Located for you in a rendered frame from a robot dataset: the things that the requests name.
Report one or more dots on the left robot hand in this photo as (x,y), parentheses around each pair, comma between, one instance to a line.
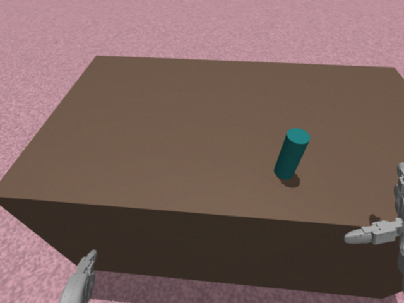
(79,286)

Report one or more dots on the right robot hand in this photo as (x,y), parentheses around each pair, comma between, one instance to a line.
(383,231)

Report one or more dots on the can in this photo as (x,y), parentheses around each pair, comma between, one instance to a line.
(293,148)

